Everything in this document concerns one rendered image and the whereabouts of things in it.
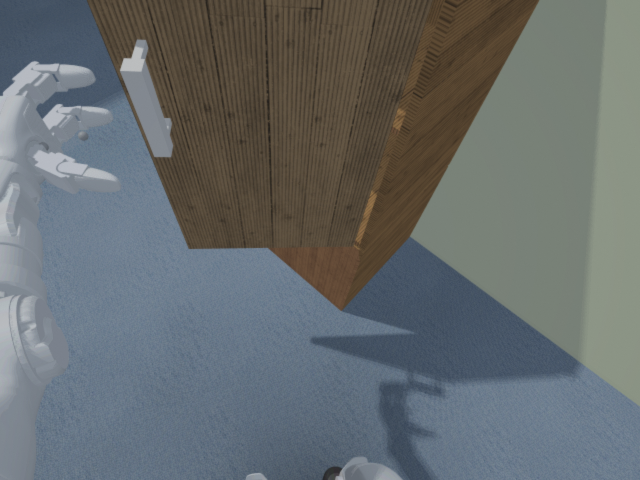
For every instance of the handle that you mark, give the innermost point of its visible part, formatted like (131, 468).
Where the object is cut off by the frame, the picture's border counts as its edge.
(140, 87)

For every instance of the robot left upper arm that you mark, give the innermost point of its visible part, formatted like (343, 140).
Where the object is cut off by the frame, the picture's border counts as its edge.
(33, 350)

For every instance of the robot left forearm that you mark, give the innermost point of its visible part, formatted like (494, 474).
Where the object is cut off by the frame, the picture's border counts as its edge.
(21, 245)

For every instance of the robot right shin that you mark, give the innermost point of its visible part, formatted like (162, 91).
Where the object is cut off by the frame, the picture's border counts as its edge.
(355, 460)

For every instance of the robot left hand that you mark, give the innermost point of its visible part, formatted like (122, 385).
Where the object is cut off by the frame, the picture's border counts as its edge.
(22, 128)

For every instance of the cupboard door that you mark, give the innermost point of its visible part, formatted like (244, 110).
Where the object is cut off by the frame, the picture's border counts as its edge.
(281, 109)

